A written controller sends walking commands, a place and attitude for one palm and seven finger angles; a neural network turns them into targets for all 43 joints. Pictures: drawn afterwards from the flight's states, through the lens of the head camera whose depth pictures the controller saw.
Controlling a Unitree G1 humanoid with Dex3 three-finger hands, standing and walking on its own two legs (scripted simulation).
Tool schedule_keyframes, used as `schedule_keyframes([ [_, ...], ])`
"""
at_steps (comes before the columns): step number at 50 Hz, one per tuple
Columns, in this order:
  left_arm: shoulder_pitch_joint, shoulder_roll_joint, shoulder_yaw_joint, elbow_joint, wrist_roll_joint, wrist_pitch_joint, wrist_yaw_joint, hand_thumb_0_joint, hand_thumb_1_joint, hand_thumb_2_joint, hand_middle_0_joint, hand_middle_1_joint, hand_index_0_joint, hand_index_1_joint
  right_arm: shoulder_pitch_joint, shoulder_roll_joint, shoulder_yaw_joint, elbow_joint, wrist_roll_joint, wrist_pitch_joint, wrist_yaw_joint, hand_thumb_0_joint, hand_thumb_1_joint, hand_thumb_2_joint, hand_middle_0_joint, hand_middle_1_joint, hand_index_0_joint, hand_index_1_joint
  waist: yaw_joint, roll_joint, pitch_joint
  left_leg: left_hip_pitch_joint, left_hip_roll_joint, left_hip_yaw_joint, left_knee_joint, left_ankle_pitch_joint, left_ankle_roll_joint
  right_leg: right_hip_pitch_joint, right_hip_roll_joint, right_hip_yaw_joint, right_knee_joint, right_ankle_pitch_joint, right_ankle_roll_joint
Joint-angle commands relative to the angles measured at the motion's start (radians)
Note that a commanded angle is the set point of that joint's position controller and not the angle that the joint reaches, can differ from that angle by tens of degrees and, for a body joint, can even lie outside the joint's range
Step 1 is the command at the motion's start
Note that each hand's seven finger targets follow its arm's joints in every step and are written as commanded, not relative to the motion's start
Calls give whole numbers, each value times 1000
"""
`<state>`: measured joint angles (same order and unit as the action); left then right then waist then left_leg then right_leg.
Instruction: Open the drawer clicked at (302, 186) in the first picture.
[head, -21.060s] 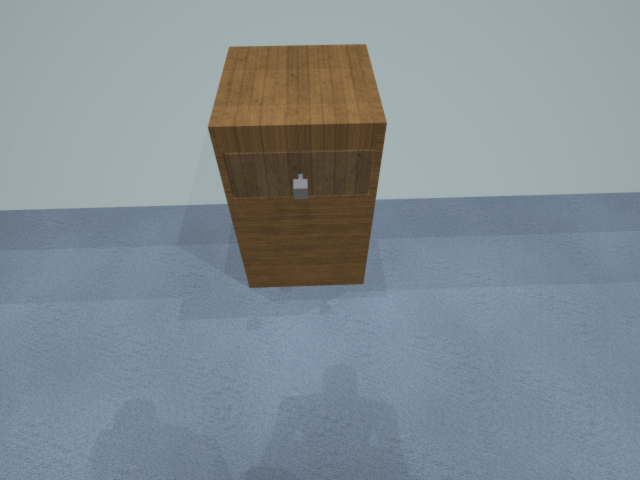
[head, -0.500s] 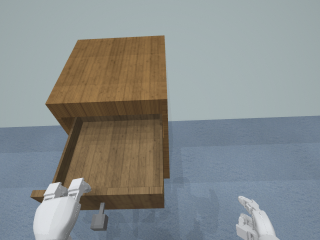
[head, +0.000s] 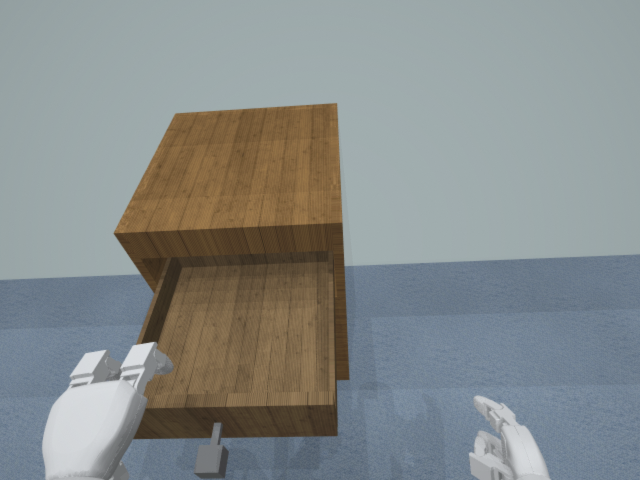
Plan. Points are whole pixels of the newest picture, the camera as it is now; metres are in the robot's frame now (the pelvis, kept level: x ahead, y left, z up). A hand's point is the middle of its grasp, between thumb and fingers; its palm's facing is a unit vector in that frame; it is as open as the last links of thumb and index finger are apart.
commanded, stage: draw the hand back to the body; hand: left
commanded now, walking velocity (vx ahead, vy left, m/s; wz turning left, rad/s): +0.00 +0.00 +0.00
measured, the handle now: (214, 448) +0.20 +0.22 -0.19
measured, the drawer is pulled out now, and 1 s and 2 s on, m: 0.30 0.30 0.30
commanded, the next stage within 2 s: step back with the hand held close in 1.10 s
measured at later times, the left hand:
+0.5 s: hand (105, 359) +0.19 +0.23 +0.15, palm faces +0.37 -0.82 -0.43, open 12.1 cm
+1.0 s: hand (72, 348) +0.18 +0.23 +0.19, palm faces +0.43 -0.80 -0.41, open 7.9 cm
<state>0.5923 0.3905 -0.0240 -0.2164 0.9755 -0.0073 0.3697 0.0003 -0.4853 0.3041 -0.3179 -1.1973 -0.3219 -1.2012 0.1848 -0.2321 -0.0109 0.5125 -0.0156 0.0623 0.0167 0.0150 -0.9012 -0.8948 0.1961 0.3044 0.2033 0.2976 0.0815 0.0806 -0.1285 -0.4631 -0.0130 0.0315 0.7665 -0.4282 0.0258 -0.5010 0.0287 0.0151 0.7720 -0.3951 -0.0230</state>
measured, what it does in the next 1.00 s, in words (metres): stands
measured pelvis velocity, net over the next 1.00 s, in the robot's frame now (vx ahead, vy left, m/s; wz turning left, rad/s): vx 0.01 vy -0.02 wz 0.05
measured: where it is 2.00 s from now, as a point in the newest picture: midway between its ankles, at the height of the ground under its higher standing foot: outside the picture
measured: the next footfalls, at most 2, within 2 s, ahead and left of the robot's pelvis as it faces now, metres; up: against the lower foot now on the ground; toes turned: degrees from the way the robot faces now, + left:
none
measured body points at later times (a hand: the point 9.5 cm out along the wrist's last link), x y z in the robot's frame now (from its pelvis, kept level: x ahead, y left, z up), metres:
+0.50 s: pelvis +0.02 -0.01 +0.03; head +0.01 -0.04 +0.48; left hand +0.17 +0.27 +0.17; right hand +0.21 -0.21 -0.06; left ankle -0.03 +0.10 -0.71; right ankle +0.00 -0.11 -0.71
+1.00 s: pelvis +0.01 -0.02 +0.03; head +0.00 -0.05 +0.48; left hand +0.15 +0.27 +0.21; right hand +0.22 -0.22 -0.05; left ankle -0.03 +0.10 -0.71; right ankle +0.00 -0.11 -0.71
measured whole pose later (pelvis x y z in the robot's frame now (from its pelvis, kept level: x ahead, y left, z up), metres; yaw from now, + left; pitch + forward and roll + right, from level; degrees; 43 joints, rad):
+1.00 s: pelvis +0.01 -0.02 +0.03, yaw +3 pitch -3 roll +0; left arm 0.53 0.31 0.28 -0.44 -0.06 -0.10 0.10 0.01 0.75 0.84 -0.22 -0.39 -0.22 -0.39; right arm 0.16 -0.21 0.01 0.62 0.01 -0.11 -0.08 0.02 -0.90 -0.89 0.20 0.30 0.20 0.30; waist 0.05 0.09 0.02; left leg -0.06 0.00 -0.03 0.39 -0.26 0.00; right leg -0.07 0.04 -0.03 0.37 -0.24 -0.04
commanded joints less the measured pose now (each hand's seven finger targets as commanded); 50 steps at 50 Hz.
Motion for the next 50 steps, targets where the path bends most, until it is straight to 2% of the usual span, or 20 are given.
schedule_keyframes([
  [1, -19, 185, 179, -225, -10, -8, 41, 0, -500, 300, -300, -1200, -300, -1200, -139, -91, -33, -172, 2, -55, -6, 0, -900, -900, 200, 300, 200, 300, 7, -18, -43, 94, 17, -42, -122, 262, 11, 61, -18, 28, -152, 238, -34],
  [3, -48, 209, 205, -229, -25, -3, 31, 0, -500, 300, -300, -1200, -300, -1200, -136, -97, -29, -165, 2, -54, -6, 0, -900, -900, 200, 300, 200, 300, -1, -41, -71, 116, 14, -46, -128, 273, 12, 71, -22, 29, -165, 241, -28],
  [4, -28, 171, 173, -232, -45, -2, 20, 0, -500, 300, -300, -1200, -300, -1200, -147, -93, -38, -167, 8, -55, -14, 0, -900, -900, 200, 300, 200, 300, -2, -37, -38, 113, 17, -45, -136, 251, 16, 85, -21, 31, -179, 242, -26],
  [5, -43, 204, 201, -225, -47, -1, 10, 0, -500, 300, -300, -1200, -300, -1200, -141, -99, -32, -162, 6, -57, -13, 0, -900, -900, 200, 300, 200, 300, 0, -62, -73, 121, 16, -44, -140, 260, 17, 98, -27, 25, -184, 249, -21],
  [6, -27, -177, 61, -149, -778, 2, -89, 0, -465, 315, -298, -1178, -298, -1178, -43, -39, -20, -189, 51, -108, -45, 0, -900, -900, 200, 300, 200, 300, -102, -111, 22, 249, 50, -55, -179, 228, 35, 202, -23, -56, -195, 216, -7],
  [7, -51, -81, 107, -181, -839, -25, -131, 0, -430, 330, -295, -1155, -295, -1155, -57, -64, -12, -188, 59, -149, -68, 0, -900, -900, 200, 300, 200, 300, -75, -135, -9, 264, 50, -63, -206, 217, 34, 215, -22, -52, -215, 179, -5],
  [8, -72, -28, 148, -211, -841, -49, -142, 0, -395, 345, -292, -1133, -292, -1133, -57, -62, -7, -179, 59, -175, -82, 0, -900, -900, 200, 300, 200, 300, -67, -99, -4, 283, 44, -49, -209, 214, 36, 213, -28, -49, -225, 166, 1],
  [9, -55, 25, 193, -284, -902, -70, -150, 0, -360, 360, -290, -1110, -290, -1110, -68, -74, -2, -180, 48, -179, -108, 0, -900, -900, 200, 300, 200, 300, -50, -107, -8, 282, 40, -50, -228, 256, 33, 252, -39, -56, -247, 212, 3],
  [10, -111, 61, 213, -366, -921, -87, -159, 0, -325, 375, -287, -1087, -287, -1087, -74, -74, 13, -179, 41, -197, -124, 0, -900, -900, 200, 300, 200, 300, -44, -87, -26, 295, 35, -53, -246, 307, 31, 280, -56, -53, -257, 256, 7],
  [13, -128, 83, 252, -418, -960, -102, -171, 0, -220, 420, -280, -1020, -280, -1020, -72, -65, 29, -144, 30, -248, -144, 0, -900, -900, 200, 300, 200, 300, -37, -12, 58, 296, 31, -56, -283, 371, 15, 287, -70, -56, -305, 305, 1],
  [17, -86, 92, 317, -378, -993, -106, -194, 0, -80, 480, -270, -930, -270, -930, -85, -53, 21, -103, 30, -261, -140, 0, -900, -900, 200, 300, 200, 300, -31, -20, 155, 283, 36, -62, -315, 386, -2, 307, -63, -63, -365, 330, -8],
  [22, 1, 40, 321, -372, -1015, -124, -232, 0, 95, 555, -257, -817, -257, -817, -91, -47, 12, -87, 29, -258, -117, 0, -900, -900, 200, 300, 200, 300, -28, 46, 72, 336, 37, -41, -336, 479, -8, 388, -57, -56, -369, 420, -5],
  [27, -21, 59, 341, -412, -1024, -133, -242, 0, 270, 630, -245, -705, -245, -705, -114, -62, -5, -77, 24, -255, -112, 0, -900, -900, 200, 300, 200, 300, -35, -105, 30, 368, 42, -36, -346, 510, 6, 421, -53, -50, -392, 486, 9],
  [35, -95, 117, 419, -468, -1027, -145, -230, 0, 550, 750, -225, -525, -225, -525, -125, -62, 0, -61, 23, -251, -117, 0, -900, -900, 200, 300, 200, 300, -26, -20, 47, 403, 31, -31, -373, 485, 5, 418, -57, -41, -434, 463, 9],
  [40, -113, 123, 445, -468, -1036, -151, -233, 0, 725, 825, -213, -413, -213, -413, -140, -61, -2, -58, 23, -248, -114, 0, -900, -900, 200, 300, 200, 300, -21, -26, 69, 409, 33, -30, -386, 469, 6, 416, -53, -36, -452, 448, 9],
  [41, -90, 93, 425, -440, -1038, -150, -237, 0, 760, 840, -210, -390, -210, -390, -137, -56, -4, -55, 24, -246, -113, 0, -900, -900, 200, 300, 200, 300, -28, -55, 74, 401, 38, -34, -387, 477, 5, 426, -53, -40, -440, 451, 9],
  [42, -85, 74, 410, -429, -1037, -146, -243, 0, 795, 855, -207, -367, -207, -367, -143, -58, -5, -56, 26, -243, -108, 0, -900, -900, 200, 300, 200, 300, -27, -19, 97, 394, 34, -32, -393, 472, 0, 417, -49, -38, -454, 439, 6],
  [46, -87, 72, 406, -405, -1041, -146, -252, 0, 900, 900, -200, -300, -200, -300, -150, -64, -9, -63, 27, -229, -105, 0, -900, -900, 200, 300, 200, 300, -29, -76, 110, 385, 39, -37, -408, 440, 6, 414, -47, -41, -460, 398, 12],
  [47, -96, 79, 411, -403, -1040, -145, -253, 0, 900, 900, -200, -300, -200, -300, -156, -64, -8, -61, 26, -227, -105, 0, -900, -900, 200, 300, 200, 300, -27, -45, 124, 381, 34, -35, -412, 425, 3, 406, -44, -36, -475, 376, 8],
  [50, -99, 112, 441, -437, -1038, -155, -248, 0, 900, 900, -200, -300, -200, -300, -151, -66, -7, -65, 20, -231, -107, 0, -900, -900, 200, 300, 200, 300, -18, -52, 68, 406, 31, -34, -413, 421, 8, 421, -45, -33, -480, 373, 10],
])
